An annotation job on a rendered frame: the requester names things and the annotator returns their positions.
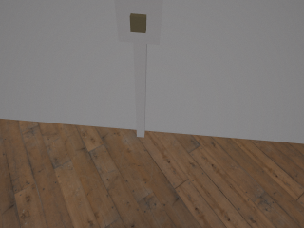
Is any button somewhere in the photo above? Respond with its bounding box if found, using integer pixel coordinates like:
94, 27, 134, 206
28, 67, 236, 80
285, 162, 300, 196
129, 13, 147, 33

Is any panel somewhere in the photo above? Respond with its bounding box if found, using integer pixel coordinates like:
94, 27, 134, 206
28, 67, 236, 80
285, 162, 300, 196
114, 0, 163, 138

